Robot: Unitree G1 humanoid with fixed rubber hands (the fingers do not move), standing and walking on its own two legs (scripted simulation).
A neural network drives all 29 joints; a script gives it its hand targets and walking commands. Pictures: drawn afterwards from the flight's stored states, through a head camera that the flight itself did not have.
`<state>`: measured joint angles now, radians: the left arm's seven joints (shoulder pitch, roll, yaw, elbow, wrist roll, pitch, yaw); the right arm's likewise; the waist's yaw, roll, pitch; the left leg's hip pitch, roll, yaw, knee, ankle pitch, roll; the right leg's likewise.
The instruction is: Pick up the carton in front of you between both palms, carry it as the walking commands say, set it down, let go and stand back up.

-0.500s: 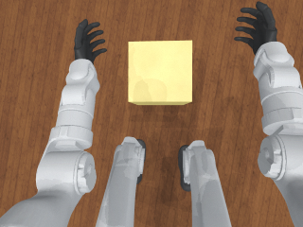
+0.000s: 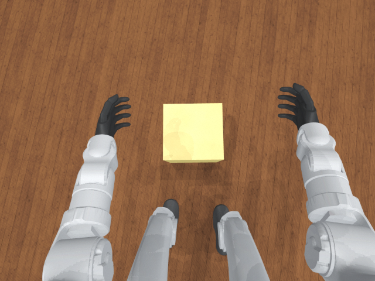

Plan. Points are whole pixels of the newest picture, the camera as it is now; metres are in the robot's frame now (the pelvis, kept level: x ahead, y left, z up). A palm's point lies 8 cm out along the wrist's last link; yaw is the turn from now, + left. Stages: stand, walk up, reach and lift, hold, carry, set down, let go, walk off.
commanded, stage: let go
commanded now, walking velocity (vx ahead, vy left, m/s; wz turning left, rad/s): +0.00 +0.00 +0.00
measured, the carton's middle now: (193, 136) +0.46 +0.03 -0.55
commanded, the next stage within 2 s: stand in 1.06 s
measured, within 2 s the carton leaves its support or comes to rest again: neither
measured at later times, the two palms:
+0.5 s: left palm (42, 216) +0.25 +0.24 +0.02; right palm (358, 209) +0.27 -0.22 +0.01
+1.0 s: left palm (32, 240) +0.22 +0.24 +0.04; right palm out of the picture +0.22 -0.23 +0.03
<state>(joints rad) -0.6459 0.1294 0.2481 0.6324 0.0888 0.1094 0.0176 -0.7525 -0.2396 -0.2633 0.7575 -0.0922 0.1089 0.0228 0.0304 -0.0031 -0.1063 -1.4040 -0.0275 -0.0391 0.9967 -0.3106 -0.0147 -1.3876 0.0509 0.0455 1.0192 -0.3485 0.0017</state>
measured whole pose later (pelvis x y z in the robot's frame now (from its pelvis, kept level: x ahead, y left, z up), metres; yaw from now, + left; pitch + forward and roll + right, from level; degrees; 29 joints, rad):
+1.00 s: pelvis +0.06 +0.01 +0.10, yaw +0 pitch -6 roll +0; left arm 0.21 0.21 0.04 0.40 0.03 0.18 -0.06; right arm 0.21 -0.20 -0.05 0.44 -0.01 0.13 0.07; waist 0.00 0.00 0.12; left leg -0.08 -0.03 -0.05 0.45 -0.26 0.00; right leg -0.05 0.02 0.05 0.45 -0.29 0.00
